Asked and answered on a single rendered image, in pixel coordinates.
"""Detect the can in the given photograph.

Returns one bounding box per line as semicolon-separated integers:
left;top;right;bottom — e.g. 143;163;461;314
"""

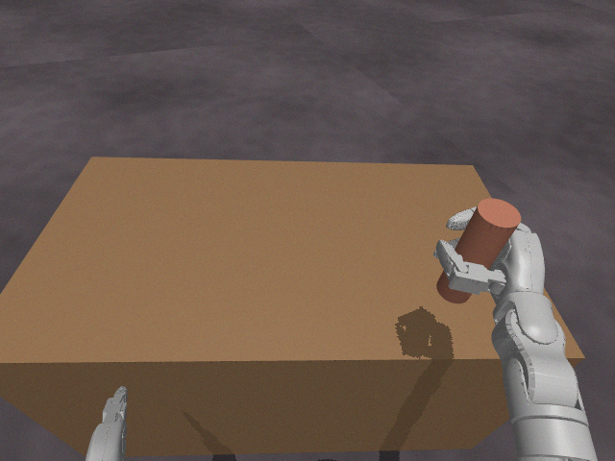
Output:
436;199;521;303

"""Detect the right robot hand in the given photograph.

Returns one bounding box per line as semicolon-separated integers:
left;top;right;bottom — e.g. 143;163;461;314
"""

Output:
433;207;545;305

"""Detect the right robot arm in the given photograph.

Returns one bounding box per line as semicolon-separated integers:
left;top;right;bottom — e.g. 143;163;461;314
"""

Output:
492;291;598;461

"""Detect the left robot hand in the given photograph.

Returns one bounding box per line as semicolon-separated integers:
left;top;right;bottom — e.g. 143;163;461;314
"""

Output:
86;386;128;461

